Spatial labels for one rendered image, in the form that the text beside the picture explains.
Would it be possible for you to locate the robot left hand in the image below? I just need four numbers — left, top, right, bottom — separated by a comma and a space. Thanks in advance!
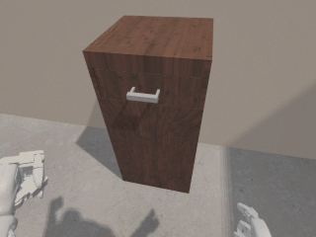
0, 150, 48, 215

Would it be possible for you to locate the cabinet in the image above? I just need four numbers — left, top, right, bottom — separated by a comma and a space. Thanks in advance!
82, 15, 214, 194

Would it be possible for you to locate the robot right hand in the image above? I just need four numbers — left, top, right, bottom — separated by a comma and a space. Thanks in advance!
234, 202, 272, 237

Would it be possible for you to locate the left robot forearm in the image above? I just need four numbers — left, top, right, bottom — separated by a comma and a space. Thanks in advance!
0, 214, 18, 237

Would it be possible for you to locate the drawer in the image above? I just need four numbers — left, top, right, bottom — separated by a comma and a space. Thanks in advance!
94, 68, 202, 109

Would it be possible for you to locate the handle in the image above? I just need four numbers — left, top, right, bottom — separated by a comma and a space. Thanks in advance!
126, 87, 160, 104

